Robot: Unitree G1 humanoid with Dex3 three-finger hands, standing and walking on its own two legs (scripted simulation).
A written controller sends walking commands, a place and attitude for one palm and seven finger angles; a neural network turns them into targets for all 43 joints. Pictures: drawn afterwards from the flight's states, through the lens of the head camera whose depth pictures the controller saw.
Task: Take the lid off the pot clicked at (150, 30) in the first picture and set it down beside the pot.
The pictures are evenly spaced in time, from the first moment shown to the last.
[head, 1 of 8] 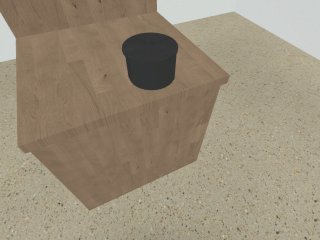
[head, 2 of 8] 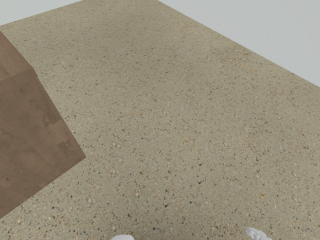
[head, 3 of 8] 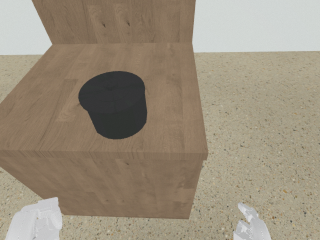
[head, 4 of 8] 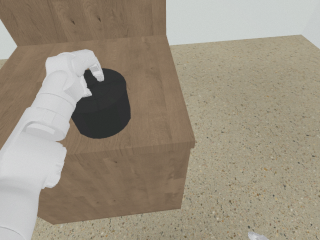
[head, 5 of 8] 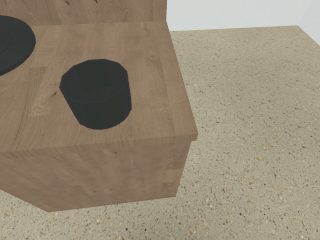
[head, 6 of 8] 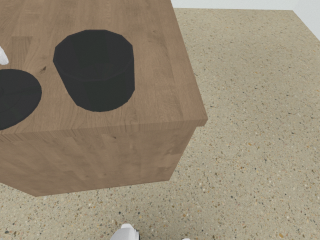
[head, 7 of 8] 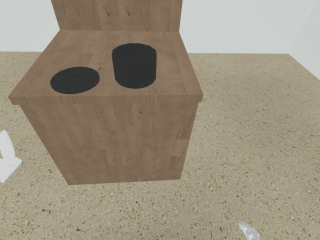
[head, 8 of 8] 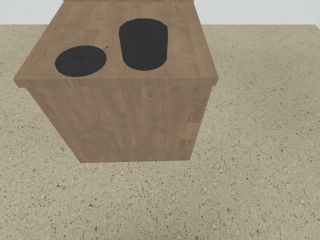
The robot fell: no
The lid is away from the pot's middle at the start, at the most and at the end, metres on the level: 0.00 0.25 0.25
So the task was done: yes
